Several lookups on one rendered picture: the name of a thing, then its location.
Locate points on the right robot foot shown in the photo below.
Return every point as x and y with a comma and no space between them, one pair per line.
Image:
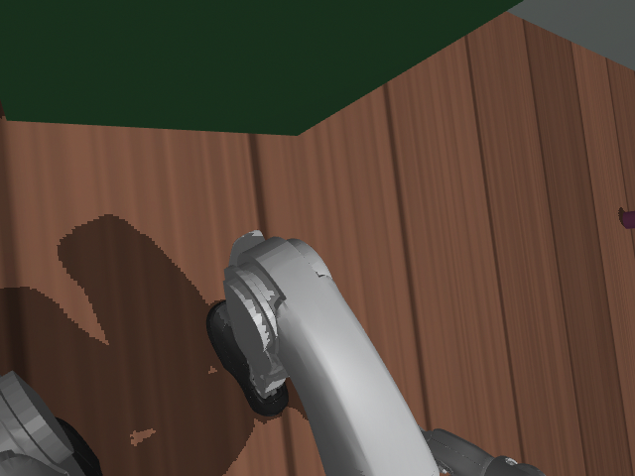
221,336

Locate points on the right robot hand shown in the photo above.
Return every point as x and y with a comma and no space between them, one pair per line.
456,455

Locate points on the left robot foot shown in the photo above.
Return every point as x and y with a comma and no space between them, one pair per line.
83,455

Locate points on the right robot arm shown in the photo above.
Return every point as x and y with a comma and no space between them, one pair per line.
506,466

